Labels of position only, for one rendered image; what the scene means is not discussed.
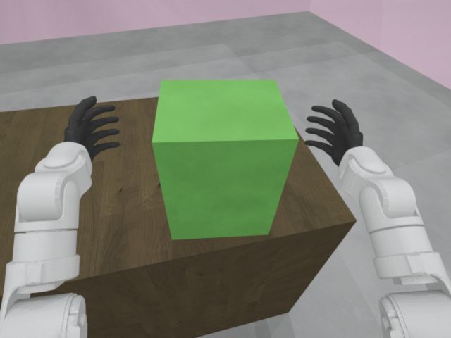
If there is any robot right forearm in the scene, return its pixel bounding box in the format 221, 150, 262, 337
338, 146, 451, 298

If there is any pedestal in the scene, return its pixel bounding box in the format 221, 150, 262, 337
0, 97, 357, 338

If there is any robot right upper arm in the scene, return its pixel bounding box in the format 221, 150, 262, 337
379, 289, 451, 338

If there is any carton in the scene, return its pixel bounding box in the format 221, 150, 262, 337
152, 80, 299, 240

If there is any right robot hand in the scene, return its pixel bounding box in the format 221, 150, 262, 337
304, 99, 363, 167

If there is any robot left forearm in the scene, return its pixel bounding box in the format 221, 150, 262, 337
0, 142, 92, 334

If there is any robot left upper arm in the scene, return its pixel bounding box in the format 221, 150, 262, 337
0, 293, 87, 338

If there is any left robot hand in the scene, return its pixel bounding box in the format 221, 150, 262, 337
63, 96, 120, 162

